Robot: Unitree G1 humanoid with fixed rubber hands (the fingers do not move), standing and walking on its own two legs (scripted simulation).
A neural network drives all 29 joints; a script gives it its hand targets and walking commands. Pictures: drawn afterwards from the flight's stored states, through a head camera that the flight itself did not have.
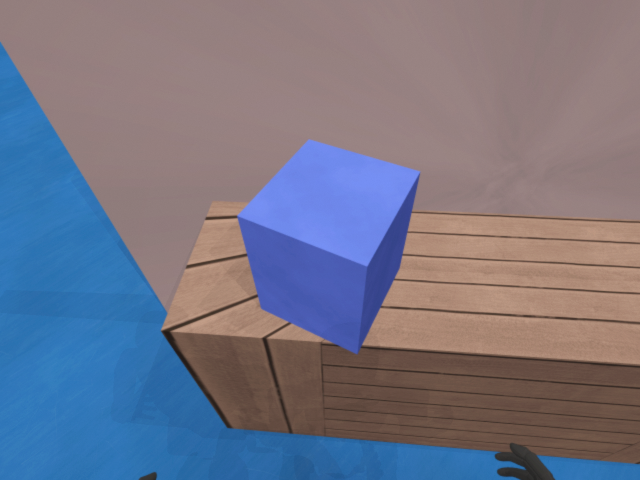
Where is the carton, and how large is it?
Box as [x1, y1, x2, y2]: [237, 139, 419, 353]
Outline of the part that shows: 309,139 237,215 261,308 357,353 399,268 419,171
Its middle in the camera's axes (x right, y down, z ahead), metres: +0.02 +0.01 +0.67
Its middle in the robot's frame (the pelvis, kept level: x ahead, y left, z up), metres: +0.49 +0.00 -0.04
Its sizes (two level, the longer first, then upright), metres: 0.210 0.200 0.250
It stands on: a pedestal, 0.60 m high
